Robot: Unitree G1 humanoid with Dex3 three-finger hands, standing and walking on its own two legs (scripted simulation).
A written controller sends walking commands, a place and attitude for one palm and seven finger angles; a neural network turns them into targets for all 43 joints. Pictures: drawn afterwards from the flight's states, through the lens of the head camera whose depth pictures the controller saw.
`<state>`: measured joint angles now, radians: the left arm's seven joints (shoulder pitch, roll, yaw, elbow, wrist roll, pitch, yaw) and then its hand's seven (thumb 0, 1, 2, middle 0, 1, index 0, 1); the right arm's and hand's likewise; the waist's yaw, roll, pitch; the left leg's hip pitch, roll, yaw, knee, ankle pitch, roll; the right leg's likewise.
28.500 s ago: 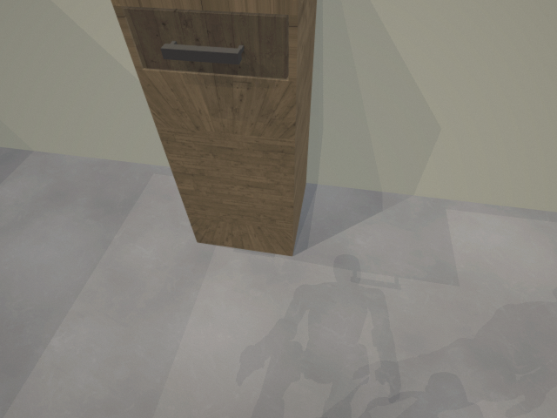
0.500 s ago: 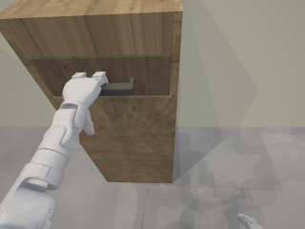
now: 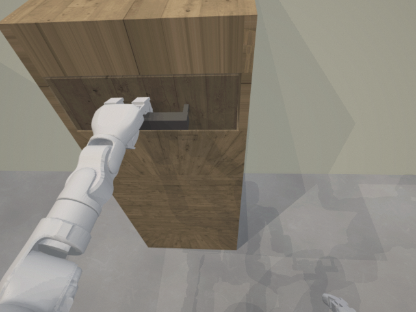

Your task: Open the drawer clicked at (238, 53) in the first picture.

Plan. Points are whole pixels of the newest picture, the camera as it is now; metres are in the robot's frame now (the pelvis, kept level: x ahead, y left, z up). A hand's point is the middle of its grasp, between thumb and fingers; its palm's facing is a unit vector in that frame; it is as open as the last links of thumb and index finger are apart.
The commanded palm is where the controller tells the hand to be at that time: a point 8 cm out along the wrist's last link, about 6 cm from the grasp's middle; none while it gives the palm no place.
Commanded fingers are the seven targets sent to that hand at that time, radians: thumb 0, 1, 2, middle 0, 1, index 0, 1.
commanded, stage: close the thumb around the handle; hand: left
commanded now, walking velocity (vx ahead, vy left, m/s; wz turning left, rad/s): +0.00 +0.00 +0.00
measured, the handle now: (145, 114) +0.48 +0.16 +0.13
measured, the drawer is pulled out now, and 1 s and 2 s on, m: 0.00 0.06 0.27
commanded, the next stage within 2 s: pull the drawer open in 0.08 s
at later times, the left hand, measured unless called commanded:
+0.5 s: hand (126, 149) +0.40 +0.18 +0.11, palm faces +0.02 -0.07 -1.00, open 6.2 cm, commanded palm +0.35 +0.19 +0.17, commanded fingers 0.00 0.90 0.90 -0.40 -1.35 -0.40 -1.35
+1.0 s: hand (122, 162) +0.36 +0.18 +0.11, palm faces +0.01 -0.07 -1.00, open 6.2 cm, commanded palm +0.31 +0.19 +0.17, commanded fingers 0.00 0.90 0.90 -0.40 -1.35 -0.40 -1.35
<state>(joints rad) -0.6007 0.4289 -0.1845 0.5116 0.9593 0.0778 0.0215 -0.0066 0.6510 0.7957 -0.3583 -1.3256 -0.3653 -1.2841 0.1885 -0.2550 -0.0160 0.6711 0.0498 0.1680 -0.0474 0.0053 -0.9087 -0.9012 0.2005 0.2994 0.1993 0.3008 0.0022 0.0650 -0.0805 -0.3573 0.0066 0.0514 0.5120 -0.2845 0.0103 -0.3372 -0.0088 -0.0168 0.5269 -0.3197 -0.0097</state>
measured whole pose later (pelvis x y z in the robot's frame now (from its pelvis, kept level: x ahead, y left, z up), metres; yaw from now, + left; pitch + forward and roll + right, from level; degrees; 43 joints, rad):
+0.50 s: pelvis +0.01 +0.00 +0.00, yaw -1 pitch +7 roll +1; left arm -0.40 0.44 -0.14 0.29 0.94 0.10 0.01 0.01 0.68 0.78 -0.28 -1.35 -0.34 -1.29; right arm 0.19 -0.27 -0.03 0.64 0.05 0.17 -0.02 0.01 -0.91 -0.90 0.20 0.30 0.20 0.30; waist 0.01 0.08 -0.08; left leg -0.31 0.01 0.07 0.48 -0.29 0.01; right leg -0.30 0.00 0.00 0.51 -0.32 -0.01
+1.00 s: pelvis +0.00 -0.01 +0.00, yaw +0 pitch +4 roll +1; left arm -0.33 0.42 -0.19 0.19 0.94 0.14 -0.03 0.01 0.66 0.79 -0.30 -1.35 -0.36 -1.30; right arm 0.07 -0.24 0.02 0.64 0.04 0.16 -0.04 0.01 -0.91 -0.90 0.20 0.30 0.20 0.30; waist 0.05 0.08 -0.06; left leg -0.27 0.01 0.04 0.46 -0.27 0.00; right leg -0.25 -0.01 -0.03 0.49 -0.32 -0.02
